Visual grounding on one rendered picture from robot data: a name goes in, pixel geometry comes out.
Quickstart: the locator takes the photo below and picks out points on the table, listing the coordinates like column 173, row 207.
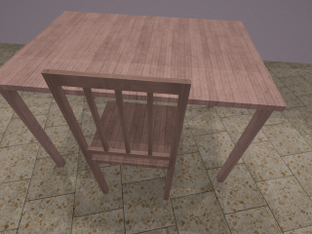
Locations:
column 218, row 56

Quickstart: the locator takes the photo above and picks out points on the chair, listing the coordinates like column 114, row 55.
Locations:
column 132, row 134

